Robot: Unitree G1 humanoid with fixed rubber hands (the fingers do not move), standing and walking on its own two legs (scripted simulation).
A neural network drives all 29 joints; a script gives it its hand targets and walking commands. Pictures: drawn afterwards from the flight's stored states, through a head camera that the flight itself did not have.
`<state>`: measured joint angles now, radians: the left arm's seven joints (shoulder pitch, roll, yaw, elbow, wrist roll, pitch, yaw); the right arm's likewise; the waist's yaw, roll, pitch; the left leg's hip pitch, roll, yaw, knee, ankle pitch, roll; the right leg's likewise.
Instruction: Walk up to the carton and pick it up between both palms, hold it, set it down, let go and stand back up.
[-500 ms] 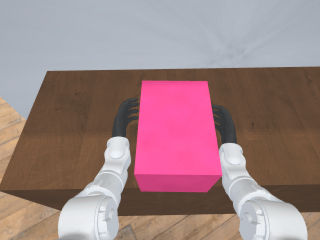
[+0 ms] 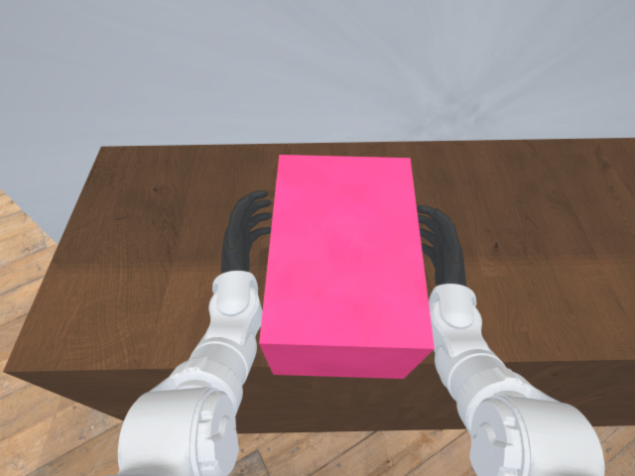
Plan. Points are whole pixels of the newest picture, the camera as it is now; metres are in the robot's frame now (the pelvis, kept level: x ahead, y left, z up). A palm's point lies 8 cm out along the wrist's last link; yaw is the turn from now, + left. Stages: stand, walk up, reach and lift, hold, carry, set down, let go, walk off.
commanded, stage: reach and lift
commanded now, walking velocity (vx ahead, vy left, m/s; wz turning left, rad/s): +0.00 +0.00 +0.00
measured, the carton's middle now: (341, 266) +0.40 +0.00 -0.01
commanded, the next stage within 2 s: none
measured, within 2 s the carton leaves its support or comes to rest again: neither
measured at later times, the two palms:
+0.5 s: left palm (234, 254) +0.39 +0.13 +0.05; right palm (452, 264) +0.38 -0.14 +0.04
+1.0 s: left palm (218, 221) +0.37 +0.13 +0.14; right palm (478, 246) +0.35 -0.14 +0.12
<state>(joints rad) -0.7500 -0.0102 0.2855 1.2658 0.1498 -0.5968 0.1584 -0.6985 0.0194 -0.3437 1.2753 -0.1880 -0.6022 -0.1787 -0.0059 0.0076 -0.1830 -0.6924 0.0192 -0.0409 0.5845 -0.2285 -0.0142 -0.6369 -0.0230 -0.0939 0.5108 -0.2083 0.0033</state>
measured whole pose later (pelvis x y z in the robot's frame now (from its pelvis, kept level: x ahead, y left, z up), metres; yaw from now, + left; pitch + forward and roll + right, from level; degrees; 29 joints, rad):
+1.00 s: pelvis -0.03 +0.00 +0.01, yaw +0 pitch +8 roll -2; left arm -0.75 -0.01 0.18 0.96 0.08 -0.02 0.17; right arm -0.64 -0.02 -0.13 0.92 -0.05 -0.02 -0.20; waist -0.01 0.01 -0.24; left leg -0.49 0.02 -0.04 0.56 -0.21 -0.01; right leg -0.43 -0.02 -0.09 0.48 -0.18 0.00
